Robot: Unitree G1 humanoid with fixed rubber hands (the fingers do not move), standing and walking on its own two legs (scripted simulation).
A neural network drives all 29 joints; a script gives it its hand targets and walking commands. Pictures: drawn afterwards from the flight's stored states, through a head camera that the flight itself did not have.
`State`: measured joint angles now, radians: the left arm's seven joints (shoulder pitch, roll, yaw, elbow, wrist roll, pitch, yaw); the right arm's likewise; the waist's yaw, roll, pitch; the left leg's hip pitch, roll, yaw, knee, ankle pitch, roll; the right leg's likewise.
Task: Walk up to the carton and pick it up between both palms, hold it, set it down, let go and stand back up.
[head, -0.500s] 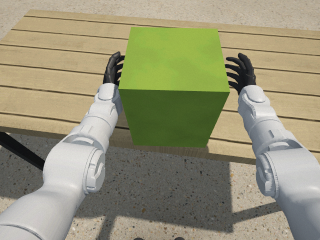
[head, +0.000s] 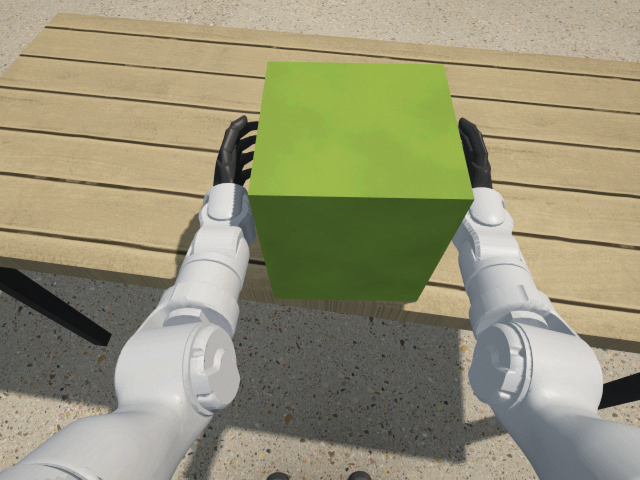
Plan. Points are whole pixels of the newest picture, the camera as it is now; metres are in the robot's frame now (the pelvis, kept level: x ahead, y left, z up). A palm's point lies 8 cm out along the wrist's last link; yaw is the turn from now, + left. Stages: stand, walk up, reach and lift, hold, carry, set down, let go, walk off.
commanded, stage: reach and lift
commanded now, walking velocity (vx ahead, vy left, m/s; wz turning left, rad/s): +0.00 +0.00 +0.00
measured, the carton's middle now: (349, 193) +0.45 +0.00 +0.05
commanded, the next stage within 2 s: none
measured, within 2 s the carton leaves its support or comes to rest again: leaves its support in 1.26 s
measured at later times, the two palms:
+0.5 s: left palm (232, 186) +0.43 +0.15 +0.08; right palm (472, 196) +0.44 -0.15 +0.07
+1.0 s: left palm (232, 186) +0.43 +0.15 +0.08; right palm (472, 197) +0.44 -0.15 +0.07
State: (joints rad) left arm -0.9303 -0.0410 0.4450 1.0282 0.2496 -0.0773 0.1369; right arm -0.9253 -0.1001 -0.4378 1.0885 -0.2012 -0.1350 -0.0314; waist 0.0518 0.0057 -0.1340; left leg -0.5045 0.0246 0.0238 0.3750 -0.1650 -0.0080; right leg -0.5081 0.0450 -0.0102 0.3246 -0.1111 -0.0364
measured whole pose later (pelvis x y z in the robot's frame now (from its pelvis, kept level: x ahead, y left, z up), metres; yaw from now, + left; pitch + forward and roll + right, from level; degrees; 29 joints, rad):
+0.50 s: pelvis +0.03 +0.00 +0.00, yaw +0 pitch +10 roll -1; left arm -0.76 -0.12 0.47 0.85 0.33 -0.05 0.10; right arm -0.77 -0.01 -0.56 1.00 -0.35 -0.24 0.02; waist 0.04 0.02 -0.07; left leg -0.31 0.03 0.04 0.36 -0.22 0.00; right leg -0.31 0.04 -0.03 0.31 -0.17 -0.03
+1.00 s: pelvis +0.02 +0.00 +0.01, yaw +0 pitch +10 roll +0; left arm -0.76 -0.13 0.48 0.80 0.34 -0.02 0.08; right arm -0.77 0.00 -0.58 0.97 -0.36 -0.23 0.03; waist 0.02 0.00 -0.05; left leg -0.31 0.03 0.04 0.34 -0.21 0.00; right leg -0.31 0.03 -0.05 0.30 -0.16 -0.03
